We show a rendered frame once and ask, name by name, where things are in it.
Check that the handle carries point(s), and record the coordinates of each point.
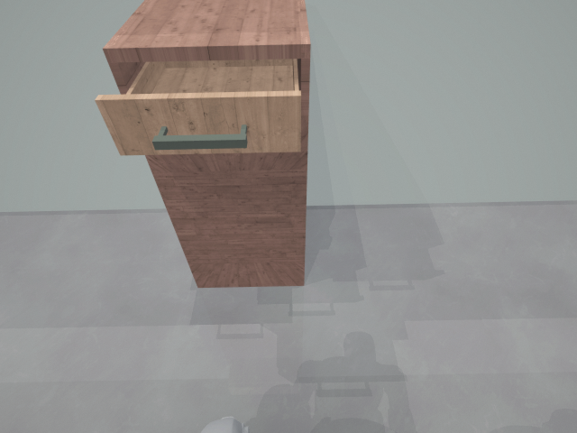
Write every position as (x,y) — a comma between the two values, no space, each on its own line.
(200,141)

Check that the drawer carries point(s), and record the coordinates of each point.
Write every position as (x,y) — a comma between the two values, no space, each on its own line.
(208,97)

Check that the cabinet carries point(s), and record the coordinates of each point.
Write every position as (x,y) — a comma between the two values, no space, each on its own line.
(240,217)

